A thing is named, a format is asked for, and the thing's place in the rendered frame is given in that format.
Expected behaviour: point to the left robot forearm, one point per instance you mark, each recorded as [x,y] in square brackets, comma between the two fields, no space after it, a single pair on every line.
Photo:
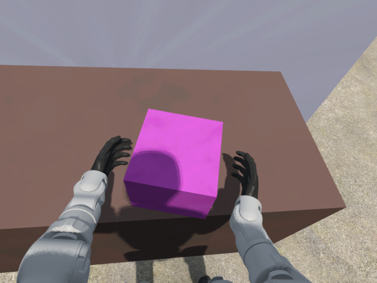
[80,217]

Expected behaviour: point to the pedestal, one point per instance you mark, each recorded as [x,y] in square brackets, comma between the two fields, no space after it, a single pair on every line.
[55,120]

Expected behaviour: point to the left robot upper arm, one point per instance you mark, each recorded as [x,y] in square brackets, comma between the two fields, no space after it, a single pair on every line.
[57,261]

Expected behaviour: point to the left robot hand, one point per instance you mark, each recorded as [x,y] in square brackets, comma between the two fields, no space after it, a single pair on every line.
[105,159]

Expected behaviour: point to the right robot hand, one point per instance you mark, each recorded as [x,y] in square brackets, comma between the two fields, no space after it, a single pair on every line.
[249,180]

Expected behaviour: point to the right robot forearm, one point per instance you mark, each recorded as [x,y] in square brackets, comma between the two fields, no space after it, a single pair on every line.
[258,253]

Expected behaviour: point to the carton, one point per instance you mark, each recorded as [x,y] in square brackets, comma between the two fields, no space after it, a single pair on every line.
[174,167]

